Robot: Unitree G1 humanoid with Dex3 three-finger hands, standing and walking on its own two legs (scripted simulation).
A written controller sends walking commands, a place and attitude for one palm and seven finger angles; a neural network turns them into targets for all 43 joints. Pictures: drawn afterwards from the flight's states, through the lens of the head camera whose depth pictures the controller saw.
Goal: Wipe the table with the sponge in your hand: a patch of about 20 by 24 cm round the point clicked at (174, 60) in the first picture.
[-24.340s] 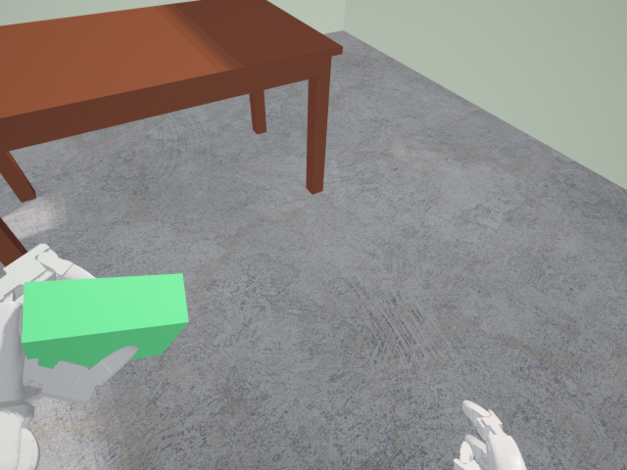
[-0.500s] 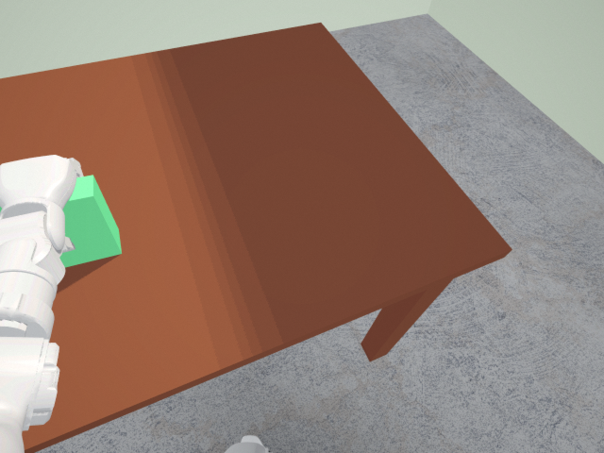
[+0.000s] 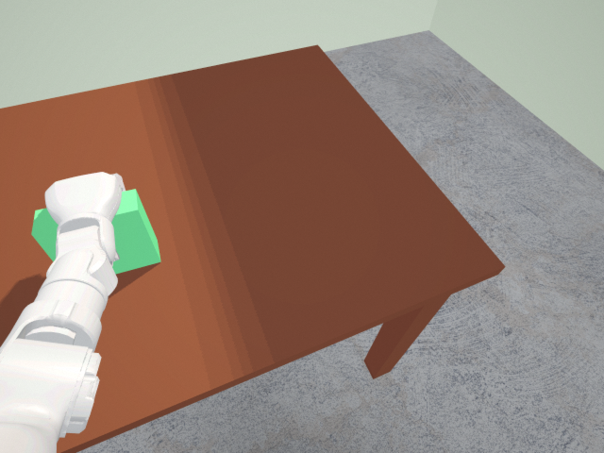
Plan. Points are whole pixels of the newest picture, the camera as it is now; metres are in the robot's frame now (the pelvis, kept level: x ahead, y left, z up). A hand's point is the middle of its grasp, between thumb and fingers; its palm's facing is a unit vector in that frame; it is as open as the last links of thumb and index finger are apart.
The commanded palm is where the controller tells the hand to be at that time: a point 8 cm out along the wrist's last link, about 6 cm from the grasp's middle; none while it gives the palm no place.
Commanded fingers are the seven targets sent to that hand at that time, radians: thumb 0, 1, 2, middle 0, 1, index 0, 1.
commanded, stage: wipe back along the middle lane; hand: left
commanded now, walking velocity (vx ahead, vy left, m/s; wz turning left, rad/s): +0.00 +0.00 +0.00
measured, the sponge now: (108, 246) +0.41 +0.31 -0.01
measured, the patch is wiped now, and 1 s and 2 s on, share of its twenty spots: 0.60 0.70 0.80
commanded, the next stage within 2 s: slide across to the third lane in 1.74 s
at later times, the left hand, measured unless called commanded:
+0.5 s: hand (118, 239) +0.39 +0.28 +0.03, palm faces -0.07 -0.01 -1.00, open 9.5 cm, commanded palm +0.36 +0.25 +0.06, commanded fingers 0.00 0.10 1.30 -1.20 -1.60 -1.20 -1.60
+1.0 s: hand (127, 265) +0.35 +0.25 +0.03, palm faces -0.03 -0.01 -1.00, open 9.4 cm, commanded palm +0.31 +0.23 +0.06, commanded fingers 0.00 0.10 1.30 -1.20 -1.60 -1.20 -1.60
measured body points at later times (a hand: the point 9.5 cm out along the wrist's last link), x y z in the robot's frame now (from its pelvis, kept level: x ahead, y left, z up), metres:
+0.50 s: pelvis +0.01 -0.01 +0.00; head +0.04 -0.01 +0.45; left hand +0.39 +0.27 +0.09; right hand +0.12 -0.27 -0.12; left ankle +0.01 +0.10 -0.72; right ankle -0.03 -0.13 -0.72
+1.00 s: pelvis +0.01 -0.01 +0.00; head +0.02 -0.02 +0.45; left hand +0.35 +0.25 +0.09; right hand +0.18 -0.24 -0.11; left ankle +0.01 +0.10 -0.72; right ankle -0.03 -0.13 -0.72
